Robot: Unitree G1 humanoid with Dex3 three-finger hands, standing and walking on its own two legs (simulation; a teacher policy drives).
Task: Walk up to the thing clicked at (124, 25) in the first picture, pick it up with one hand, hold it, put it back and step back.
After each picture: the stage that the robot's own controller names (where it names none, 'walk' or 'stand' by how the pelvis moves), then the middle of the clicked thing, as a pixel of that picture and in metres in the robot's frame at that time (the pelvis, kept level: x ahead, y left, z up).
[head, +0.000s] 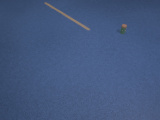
stand; (123, 29) +1.71 -0.50 -0.72
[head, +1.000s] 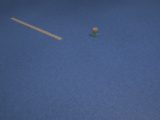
walk; (95, 32) +1.65 -0.02 -0.70
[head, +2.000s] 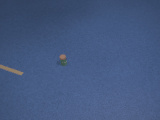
walk; (63, 60) +1.13 +0.29 -0.72
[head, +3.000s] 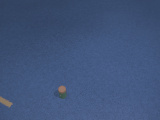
walk; (62, 92) +0.72 +0.23 -0.71
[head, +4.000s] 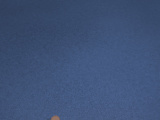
stand; out of the picture +0.43 +0.20 -0.69
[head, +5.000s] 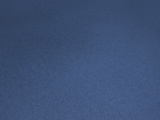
stand; out of the picture +0.39 +0.20 -0.72
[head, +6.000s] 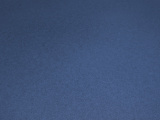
stand; out of the picture +0.36 +0.20 -0.70
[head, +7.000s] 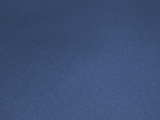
stand; out of the picture +0.37 +0.20 -0.73
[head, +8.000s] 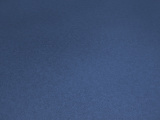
stand; out of the picture +0.35 +0.21 -0.73
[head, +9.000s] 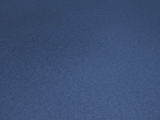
stand; out of the picture +0.35 +0.20 -0.73
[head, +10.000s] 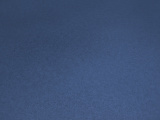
go down; out of the picture +0.35 +0.20 -0.73
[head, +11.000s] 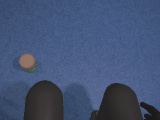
go down; (28, 63) +0.43 +0.24 -0.34
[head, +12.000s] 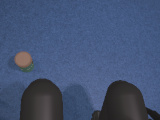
approach; (25, 62) +0.43 +0.25 -0.29
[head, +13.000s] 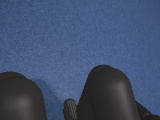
close in; out of the picture +0.41 +0.29 -0.22
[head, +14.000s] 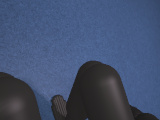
close; out of the picture +0.41 +0.30 -0.22
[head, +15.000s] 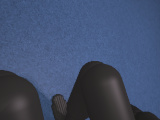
lift; out of the picture +0.38 +0.27 -0.22
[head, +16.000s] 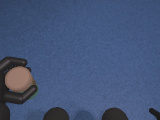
lift; (23, 84) +0.33 +0.20 -0.01
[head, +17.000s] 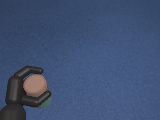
hold; (38, 92) +0.32 +0.17 +0.01
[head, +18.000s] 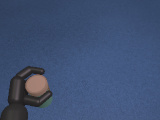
hold; (40, 92) +0.32 +0.17 +0.01
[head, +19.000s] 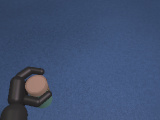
hold; (40, 92) +0.32 +0.17 +0.01
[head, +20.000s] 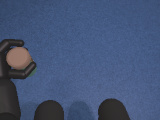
crouch; (23, 63) +0.41 +0.21 -0.07
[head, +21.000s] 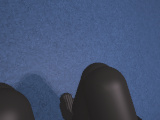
lower; out of the picture +0.42 +0.30 -0.21
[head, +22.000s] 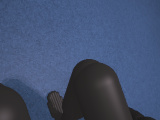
lower; out of the picture +0.42 +0.31 -0.22
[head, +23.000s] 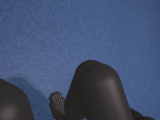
lower; out of the picture +0.41 +0.31 -0.22
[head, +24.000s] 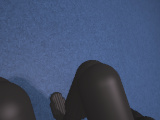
lower; out of the picture +0.41 +0.31 -0.22
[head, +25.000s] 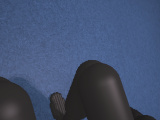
rest; out of the picture +0.41 +0.31 -0.22
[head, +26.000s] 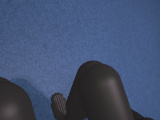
withdraw; out of the picture +0.41 +0.30 -0.22
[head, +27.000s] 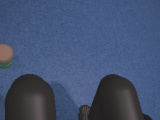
stand; (3, 57) +0.42 +0.27 -0.26
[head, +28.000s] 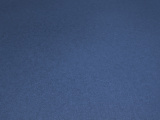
stand; out of the picture +0.38 +0.20 -0.63
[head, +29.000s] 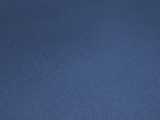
stand; out of the picture +0.38 +0.21 -0.66
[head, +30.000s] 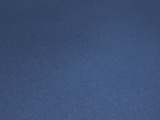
stand; out of the picture +0.38 +0.20 -0.67
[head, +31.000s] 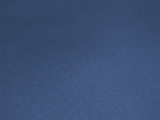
stand; out of the picture +0.40 +0.19 -0.72
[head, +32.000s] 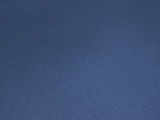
stand; out of the picture +0.37 +0.21 -0.73
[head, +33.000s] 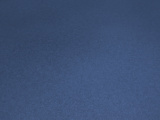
walk; out of the picture +0.36 +0.21 -0.73
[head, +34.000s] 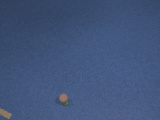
walk; (64, 100) +0.52 +0.21 -0.71
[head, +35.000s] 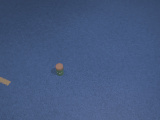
walk; (59, 69) +0.81 +0.20 -0.70
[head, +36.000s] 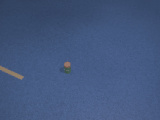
stand; (67, 67) +1.01 +0.18 -0.71
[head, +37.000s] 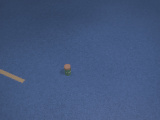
stand; (67, 69) +1.00 +0.19 -0.73
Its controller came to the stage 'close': yes
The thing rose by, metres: 0.71
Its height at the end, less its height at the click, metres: +0.00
